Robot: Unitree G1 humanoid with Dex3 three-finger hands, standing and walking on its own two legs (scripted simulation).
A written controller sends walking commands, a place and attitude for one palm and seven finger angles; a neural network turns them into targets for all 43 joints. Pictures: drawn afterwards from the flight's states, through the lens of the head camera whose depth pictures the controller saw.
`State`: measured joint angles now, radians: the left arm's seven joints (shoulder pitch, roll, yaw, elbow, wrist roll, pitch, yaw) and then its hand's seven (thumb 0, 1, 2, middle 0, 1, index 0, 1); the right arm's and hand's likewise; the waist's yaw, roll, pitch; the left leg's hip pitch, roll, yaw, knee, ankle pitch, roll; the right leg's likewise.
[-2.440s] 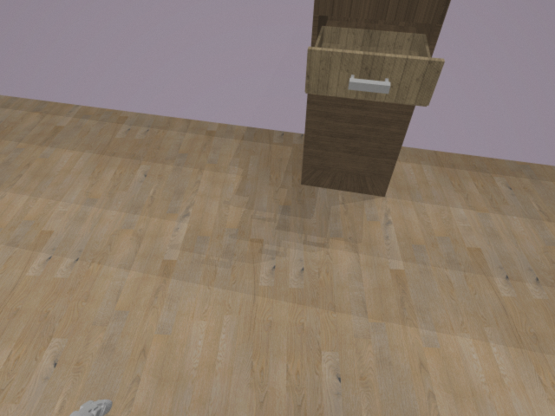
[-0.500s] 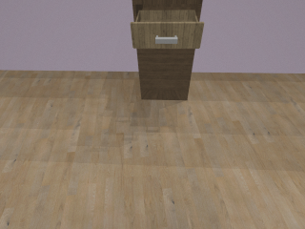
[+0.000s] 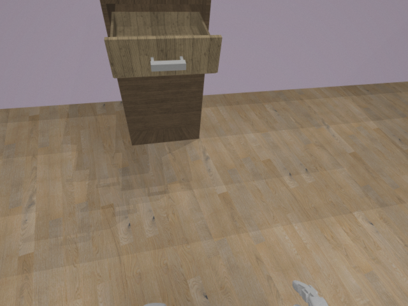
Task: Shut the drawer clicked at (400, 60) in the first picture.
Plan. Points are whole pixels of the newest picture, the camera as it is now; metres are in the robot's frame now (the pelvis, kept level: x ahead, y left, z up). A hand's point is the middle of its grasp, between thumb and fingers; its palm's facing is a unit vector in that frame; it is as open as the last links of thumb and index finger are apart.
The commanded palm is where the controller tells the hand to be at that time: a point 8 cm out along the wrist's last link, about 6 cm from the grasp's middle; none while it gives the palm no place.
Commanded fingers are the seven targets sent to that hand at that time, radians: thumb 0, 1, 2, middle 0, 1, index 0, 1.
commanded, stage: walk to a spot facing it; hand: left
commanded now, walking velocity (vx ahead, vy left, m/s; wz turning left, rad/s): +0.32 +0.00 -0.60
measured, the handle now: (167, 62) +0.85 +0.23 +0.01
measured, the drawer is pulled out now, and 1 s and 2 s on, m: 0.29 0.29 0.29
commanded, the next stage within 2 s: turn to face it in 0.70 s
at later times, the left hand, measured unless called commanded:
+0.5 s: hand (192, 196) +0.42 +0.07 -0.15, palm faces -0.39 -0.90 -0.19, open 7.3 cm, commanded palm none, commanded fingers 0.00 0.90 0.90 -0.20 -0.30 -0.20 -0.30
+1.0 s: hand (175, 178) +0.49 +0.13 -0.17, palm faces -0.39 -0.90 -0.18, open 7.3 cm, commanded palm none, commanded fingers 0.00 0.90 0.90 -0.20 -0.30 -0.20 -0.30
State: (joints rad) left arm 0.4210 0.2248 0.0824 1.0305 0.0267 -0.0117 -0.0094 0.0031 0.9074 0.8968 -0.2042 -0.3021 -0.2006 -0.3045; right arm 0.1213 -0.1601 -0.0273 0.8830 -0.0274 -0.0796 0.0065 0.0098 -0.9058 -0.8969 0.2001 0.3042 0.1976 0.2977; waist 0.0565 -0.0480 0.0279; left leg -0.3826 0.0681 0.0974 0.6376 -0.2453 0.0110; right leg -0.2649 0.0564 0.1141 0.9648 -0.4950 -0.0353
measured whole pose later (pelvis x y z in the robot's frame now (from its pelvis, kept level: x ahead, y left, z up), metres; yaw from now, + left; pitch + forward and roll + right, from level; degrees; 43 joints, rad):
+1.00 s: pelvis +0.38 -0.04 +0.02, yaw -27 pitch +0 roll -2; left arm 0.29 0.24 0.06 1.03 0.03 0.00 0.00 0.00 0.92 0.90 -0.20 -0.30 -0.20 -0.30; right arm 0.20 -0.14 0.00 0.95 -0.03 -0.07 -0.02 0.01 -0.91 -0.90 0.20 0.30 0.20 0.30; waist 0.01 -0.05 0.01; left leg -0.25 0.04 0.12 0.50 -0.24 0.05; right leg -0.40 -0.02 -0.03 0.99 -0.42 0.02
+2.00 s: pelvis +0.38 -0.04 +0.01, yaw +6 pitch -1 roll -1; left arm 0.26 0.30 0.08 0.96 0.02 0.07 0.01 0.01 0.91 0.90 -0.20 -0.30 -0.20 -0.30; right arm 0.11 -0.23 -0.04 0.88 -0.02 0.02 0.01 0.01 -0.91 -0.90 0.20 0.30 0.20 0.30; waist 0.04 -0.04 0.08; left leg -0.27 0.01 0.06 0.55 -0.27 0.04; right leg -0.48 -0.11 -0.05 1.12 -0.41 0.09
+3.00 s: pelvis +0.44 -0.02 +0.02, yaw +16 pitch -1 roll +0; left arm 0.26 0.19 0.06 1.08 0.03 0.02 -0.02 0.00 0.91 0.90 -0.20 -0.30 -0.20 -0.30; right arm 0.43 -0.10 -0.03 1.13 -0.03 -0.06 -0.02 0.01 -0.91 -0.90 0.20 0.30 0.20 0.30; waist -0.01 -0.03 0.04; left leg 0.02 0.04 0.13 0.31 -0.30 0.00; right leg -0.57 -0.12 -0.07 0.93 -0.21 0.03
